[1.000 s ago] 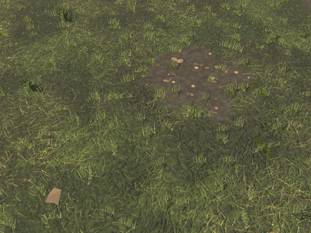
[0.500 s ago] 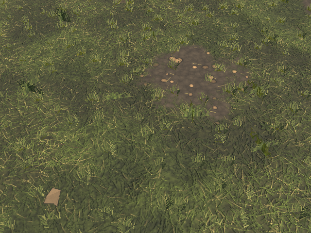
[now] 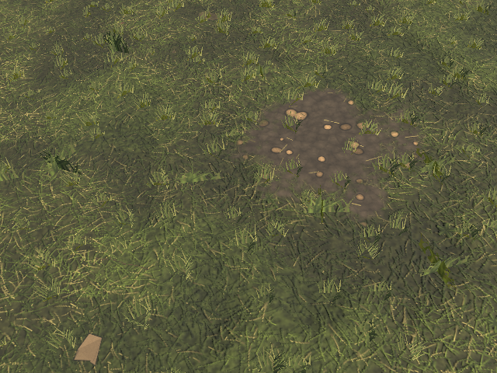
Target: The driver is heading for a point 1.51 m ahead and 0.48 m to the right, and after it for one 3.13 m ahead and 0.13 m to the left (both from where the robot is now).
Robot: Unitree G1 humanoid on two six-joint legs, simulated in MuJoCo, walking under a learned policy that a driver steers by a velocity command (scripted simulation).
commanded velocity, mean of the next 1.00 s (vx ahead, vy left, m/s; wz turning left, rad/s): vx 0.48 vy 0.00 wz -0.24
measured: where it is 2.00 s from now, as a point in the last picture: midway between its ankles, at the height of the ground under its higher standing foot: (357, 222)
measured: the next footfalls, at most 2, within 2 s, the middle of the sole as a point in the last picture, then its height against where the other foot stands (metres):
left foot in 0.24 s outside the picture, level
right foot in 0.82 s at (323, 342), level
